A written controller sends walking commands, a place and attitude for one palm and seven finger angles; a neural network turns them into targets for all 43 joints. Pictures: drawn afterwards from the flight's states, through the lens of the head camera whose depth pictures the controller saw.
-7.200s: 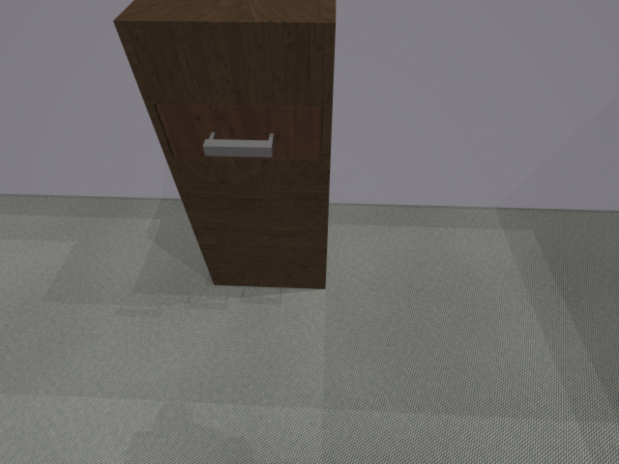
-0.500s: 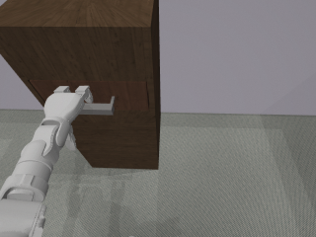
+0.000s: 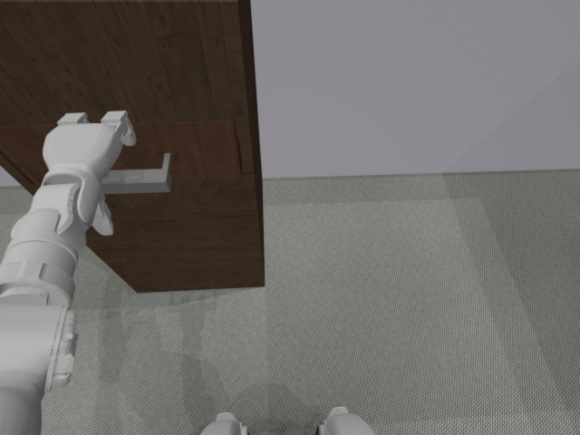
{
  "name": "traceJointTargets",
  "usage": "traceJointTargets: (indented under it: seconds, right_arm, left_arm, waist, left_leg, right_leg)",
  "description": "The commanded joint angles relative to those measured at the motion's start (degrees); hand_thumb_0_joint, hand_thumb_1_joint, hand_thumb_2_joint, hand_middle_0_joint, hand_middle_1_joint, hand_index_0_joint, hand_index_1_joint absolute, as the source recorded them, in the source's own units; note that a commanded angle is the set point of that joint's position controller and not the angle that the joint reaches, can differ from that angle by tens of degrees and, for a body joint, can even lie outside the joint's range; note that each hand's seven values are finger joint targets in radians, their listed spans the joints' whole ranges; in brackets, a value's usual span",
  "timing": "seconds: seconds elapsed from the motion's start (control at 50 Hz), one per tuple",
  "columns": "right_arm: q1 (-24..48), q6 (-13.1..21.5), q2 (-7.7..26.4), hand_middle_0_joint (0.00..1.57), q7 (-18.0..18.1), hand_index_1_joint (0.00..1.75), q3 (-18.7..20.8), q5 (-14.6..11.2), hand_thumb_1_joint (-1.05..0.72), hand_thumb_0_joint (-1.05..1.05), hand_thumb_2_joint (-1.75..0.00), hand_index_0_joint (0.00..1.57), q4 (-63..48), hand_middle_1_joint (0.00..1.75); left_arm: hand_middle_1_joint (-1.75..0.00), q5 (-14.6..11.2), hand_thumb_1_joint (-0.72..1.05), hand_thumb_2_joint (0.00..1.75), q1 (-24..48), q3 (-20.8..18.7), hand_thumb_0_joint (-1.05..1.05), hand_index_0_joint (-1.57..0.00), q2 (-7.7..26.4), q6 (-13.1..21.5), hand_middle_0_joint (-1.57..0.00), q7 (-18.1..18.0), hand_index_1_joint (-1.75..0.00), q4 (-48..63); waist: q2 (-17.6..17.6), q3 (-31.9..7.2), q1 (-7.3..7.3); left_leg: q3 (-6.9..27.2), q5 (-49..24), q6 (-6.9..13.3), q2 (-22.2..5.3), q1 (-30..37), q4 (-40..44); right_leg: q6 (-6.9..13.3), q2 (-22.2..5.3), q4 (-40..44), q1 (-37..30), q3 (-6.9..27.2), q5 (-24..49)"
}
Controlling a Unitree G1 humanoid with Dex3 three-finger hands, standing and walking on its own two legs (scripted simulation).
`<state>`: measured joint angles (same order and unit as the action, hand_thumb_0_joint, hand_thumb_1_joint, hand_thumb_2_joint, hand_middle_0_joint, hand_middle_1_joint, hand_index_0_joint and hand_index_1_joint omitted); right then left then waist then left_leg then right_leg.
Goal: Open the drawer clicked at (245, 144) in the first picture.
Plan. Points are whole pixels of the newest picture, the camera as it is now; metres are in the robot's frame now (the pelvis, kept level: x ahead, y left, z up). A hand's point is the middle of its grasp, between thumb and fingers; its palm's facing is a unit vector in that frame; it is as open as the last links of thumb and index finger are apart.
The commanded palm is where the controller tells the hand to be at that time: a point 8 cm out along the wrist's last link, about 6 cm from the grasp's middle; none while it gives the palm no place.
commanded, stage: move the hooked fingers above the handle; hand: left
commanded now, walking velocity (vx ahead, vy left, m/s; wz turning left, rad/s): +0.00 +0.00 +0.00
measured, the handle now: (122, 170) +0.54 +0.26 -0.02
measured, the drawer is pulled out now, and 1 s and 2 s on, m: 0.00 0.00 0.00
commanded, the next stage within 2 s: lower the fingers behind the handle in 1.12 s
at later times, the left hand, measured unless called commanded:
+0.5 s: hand (104, 170) +0.50 +0.26 +0.03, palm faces -0.07 -0.02 -1.00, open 13.7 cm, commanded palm +0.49 +0.26 +0.09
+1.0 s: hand (100, 170) +0.49 +0.26 +0.03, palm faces -0.08 -0.03 -1.00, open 13.8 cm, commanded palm +0.48 +0.26 +0.09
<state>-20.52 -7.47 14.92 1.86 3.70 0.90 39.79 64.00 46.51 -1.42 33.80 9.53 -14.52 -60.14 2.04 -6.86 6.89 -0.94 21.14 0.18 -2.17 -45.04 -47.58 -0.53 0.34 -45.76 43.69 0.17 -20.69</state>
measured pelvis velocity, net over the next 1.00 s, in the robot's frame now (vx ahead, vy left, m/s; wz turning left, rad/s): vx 0.01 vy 0.01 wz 0.00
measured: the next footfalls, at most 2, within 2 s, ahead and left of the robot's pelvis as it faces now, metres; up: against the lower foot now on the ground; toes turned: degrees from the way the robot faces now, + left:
none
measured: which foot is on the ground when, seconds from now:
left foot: down 0.00-1.00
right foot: down 0.00-1.00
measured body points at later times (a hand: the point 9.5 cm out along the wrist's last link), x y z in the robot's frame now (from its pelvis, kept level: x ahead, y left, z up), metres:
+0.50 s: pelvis +0.00 +0.01 +0.00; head +0.11 +0.02 +0.43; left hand +0.49 +0.25 +0.09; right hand +0.00 -0.27 -0.13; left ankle +0.01 +0.12 -0.70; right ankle +0.00 -0.13 -0.70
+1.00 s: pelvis +0.01 +0.01 +0.00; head +0.12 +0.02 +0.43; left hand +0.49 +0.26 +0.09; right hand +0.01 -0.28 -0.12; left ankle +0.01 +0.12 -0.70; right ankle +0.00 -0.13 -0.70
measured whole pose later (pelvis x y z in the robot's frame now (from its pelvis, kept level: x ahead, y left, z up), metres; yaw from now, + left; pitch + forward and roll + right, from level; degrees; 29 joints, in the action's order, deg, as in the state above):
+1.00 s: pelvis +0.01 +0.01 +0.00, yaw +0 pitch +21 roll -2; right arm -21.1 -8.0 14.8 2.0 3.7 1.4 40.2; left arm 62.9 47.8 -1.0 35.2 12.0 -12.9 -59.3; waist 2.0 -7.7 7.0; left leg 0.0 22.7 0.5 -2.2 -47.9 -50.1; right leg -1.0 0.5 -46.4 45.4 -0.6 -21.5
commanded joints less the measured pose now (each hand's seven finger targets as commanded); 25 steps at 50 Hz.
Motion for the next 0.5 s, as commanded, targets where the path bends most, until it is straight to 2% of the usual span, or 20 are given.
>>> traceJointTargets:
  seconds: [0.0,0.02,0.04,0.08,0.12,0.18,0.2,0.22,0.26,0.28,0.32,0.34,0.38,0.4,0.42,0.48]
  right_arm:
    - [-8.07,0.74,9.86,0.20,0.71,0.30,3.10,0.49,-0.90,0.00,-0.90,0.20,-2.90,0.30]
    - [-8.43,0.79,9.89,0.20,0.69,0.30,3.20,0.53,-0.90,0.00,-0.90,0.20,-2.80,0.30]
    - [-8.78,0.76,9.93,0.20,0.60,0.30,3.23,0.59,-0.90,0.00,-0.90,0.20,-2.69,0.30]
    - [-9.34,0.69,9.86,0.20,0.56,0.30,3.38,0.68,-0.90,0.00,-0.90,0.20,-2.39,0.30]
    - [-9.95,0.60,10.05,0.20,0.57,0.30,3.58,0.72,-0.90,0.00,-0.90,0.20,-2.14,0.30]
    - [-10.08,0.30,10.03,0.20,0.55,0.30,3.57,0.82,-0.90,0.00,-0.90,0.20,-1.72,0.30]
    - [-10.21,0.21,9.96,0.20,0.44,0.30,3.50,0.66,-0.90,0.00,-0.90,0.20,-1.62,0.30]
    - [-10.06,0.21,9.97,0.20,0.32,0.30,3.49,0.63,-0.90,0.00,-0.90,0.20,-1.54,0.30]
    - [-9.98,0.17,10.14,0.20,0.38,0.30,3.38,0.66,-0.90,0.00,-0.90,0.20,-1.51,0.30]
    - [-9.86,0.13,10.11,0.20,0.40,0.30,3.36,0.77,-0.90,0.00,-0.90,0.20,-1.61,0.30]
    - [-9.68,0.08,10.17,0.20,0.38,0.30,3.29,0.82,-0.90,0.00,-0.90,0.20,-1.55,0.30]
    - [-9.52,0.02,10.01,0.20,0.27,0.30,3.14,0.76,-0.90,0.00,-0.90,0.20,-1.86,0.30]
    - [-9.29,-0.11,10.26,0.20,0.36,0.30,2.85,0.75,-0.90,0.00,-0.90,0.20,-1.73,0.30]
    - [-9.27,-0.06,10.21,0.20,0.35,0.30,3.01,0.77,-0.90,0.00,-0.90,0.20,-2.00,0.30]
    - [-9.01,-0.10,10.11,0.20,0.24,0.30,3.03,0.71,-0.90,0.00,-0.90,0.20,-2.07,0.30]
    - [-8.95,-0.12,10.17,0.20,0.29,0.30,2.75,0.66,-0.90,0.00,-0.90,0.20,-2.10,0.30]
  left_arm:
    - [-1.20,-0.24,-0.50,0.30,26.72,-5.31,0.00,-0.30,18.88,-0.23,-0.30,-2.81,-1.20,8.78]
    - [-1.20,-0.33,-0.50,0.30,26.87,-4.47,0.00,-0.30,17.67,-0.25,-0.30,-2.56,-1.20,8.27]
    - [-1.20,-0.44,-0.50,0.30,25.97,-4.71,0.00,-0.30,17.70,-0.21,-0.30,-2.23,-1.20,7.99]
    - [-1.20,-0.70,-0.50,0.30,26.80,-3.04,0.00,-0.30,15.36,-0.11,-0.30,-1.58,-1.20,8.00]
    - [-1.20,-0.82,-0.50,0.30,26.88,-3.68,0.00,-0.30,16.08,0.34,-0.30,-1.25,-1.20,9.24]
    - [-1.20,-1.06,-0.50,0.30,27.35,-3.40,0.00,-0.30,15.32,0.56,-0.30,-1.38,-1.20,9.61]
    - [-1.20,-0.82,-0.50,0.30,26.65,-3.13,0.00,-0.30,15.11,0.40,-0.30,-1.54,-1.20,9.12]
    - [-1.20,-0.98,-0.50,0.30,27.09,-2.34,0.00,-0.30,14.11,0.16,-0.30,-1.65,-1.20,8.82]
    - [-1.20,-0.77,-0.50,0.30,27.68,-4.01,0.00,-0.30,16.37,0.12,-0.30,-2.11,-1.20,9.51]
    - [-1.20,-0.99,-0.50,0.30,28.57,-3.65,0.00,-0.30,15.77,0.36,-0.30,-2.17,-1.20,10.62]
    - [-1.20,-0.75,-0.50,0.30,28.25,-5.18,0.00,-0.30,17.73,0.37,-0.30,-2.68,-1.20,10.92]
    - [-1.20,-0.81,-0.50,0.30,27.40,-4.84,0.00,-0.30,17.23,0.10,-0.30,-2.75,-1.20,10.18]
    - [-1.20,-0.71,-0.50,0.30,28.49,-5.55,0.00,-0.30,18.63,-0.28,-0.30,-2.95,-1.20,9.82]
    - [-1.20,-0.45,-0.50,0.30,28.99,-5.48,0.00,-0.30,18.62,-0.17,-0.30,-3.20,-1.20,10.93]
    - [-1.20,-0.51,-0.50,0.30,27.33,-5.12,0.00,-0.30,17.81,-0.56,-0.30,-3.27,-1.20,9.71]
    - [-1.20,-1.01,-0.50,0.30,28.70,-4.99,0.00,-0.30,18.04,-1.03,-0.30,-3.10,-1.20,9.02]
  waist:
    - [3.44,-26.27,0.09]
    - [3.63,-26.32,0.47]
    - [4.20,-26.20,0.04]
    - [3.56,-26.76,1.08]
    - [4.38,-27.89,0.64]
    - [3.51,-27.04,1.15]
    - [4.34,-25.92,0.83]
    - [4.30,-24.73,1.25]
    - [4.29,-24.87,0.88]
    - [4.73,-25.55,1.02]
    - [5.44,-26.57,0.53]
    - [5.63,-26.06,0.34]
    - [5.07,-24.85,0.66]
    - [5.53,-26.34,0.53]
    - [5.80,-25.97,0.35]
    - [4.51,-24.85,0.98]
  left_leg:
    - [-0.48,-18.33,2.53,3.40,14.34,2.08]
    - [-0.40,-18.86,2.47,3.26,14.91,1.70]
    - [-0.34,-19.41,2.30,3.10,15.38,1.66]
    - [0.04,-20.91,2.31,2.81,16.64,1.23]
    - [0.22,-21.65,2.19,2.54,17.90,1.05]
    - [0.47,-21.88,2.23,2.49,17.54,1.11]
    - [0.55,-21.53,2.10,2.47,17.60,1.40]
    - [0.57,-20.10,2.11,2.34,17.65,1.67]
    - [0.82,-19.74,2.14,2.28,17.78,1.81]
    - [0.86,-20.62,2.08,2.34,18.16,1.76]
    - [0.83,-21.41,2.04,2.30,18.60,1.62]
    - [0.63,-21.22,2.02,2.46,18.22,1.68]
    - [0.73,-21.01,2.02,2.42,17.18,1.84]
    - [0.85,-21.66,1.93,2.38,18.09,1.69]
    - [0.74,-21.60,1.90,2.42,18.51,1.65]
    - [0.55,-20.81,2.10,2.46,17.14,1.89]
  right_leg:
    - [2.35,2.81,4.07,-9.30,-0.89,16.74]
    - [2.41,2.84,3.96,-8.28,-1.09,16.80]
    - [2.52,2.99,3.77,-7.90,-1.38,16.67]
    - [2.55,3.19,3.75,-6.74,-1.67,16.84]
    - [2.54,3.27,3.65,-6.41,-1.60,16.98]
    - [2.57,3.32,3.91,-6.14,-1.76,16.69]
    - [2.63,3.36,3.99,-5.36,-1.95,15.89]
    - [2.62,3.38,4.39,-4.45,-2.13,14.47]
    - [2.75,3.44,4.29,-4.45,-2.12,13.81]
    - [2.82,3.40,4.20,-4.77,-2.19,14.40]
    - [2.75,3.39,3.82,-5.25,-2.16,15.07]
    - [2.77,3.45,3.87,-5.37,-2.26,14.94]
    - [2.83,3.34,3.85,-5.51,-2.35,14.96]
    - [2.71,3.34,3.54,-5.47,-2.38,15.24]
    - [2.78,3.43,3.76,-4.97,-2.46,14.83]
    - [2.64,3.26,4.12,-5.98,-2.35,15.29]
